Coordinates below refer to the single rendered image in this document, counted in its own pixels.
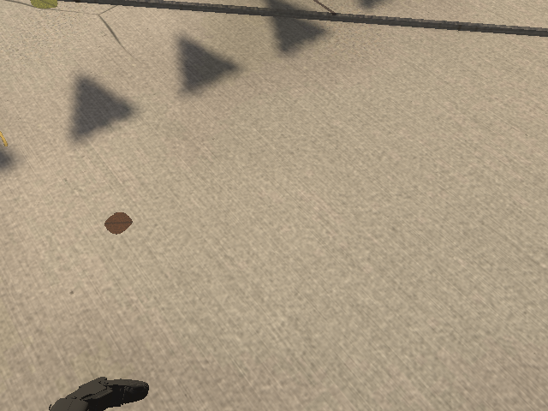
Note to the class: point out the left robot hand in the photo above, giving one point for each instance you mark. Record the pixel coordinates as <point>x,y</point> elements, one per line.
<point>100,394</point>

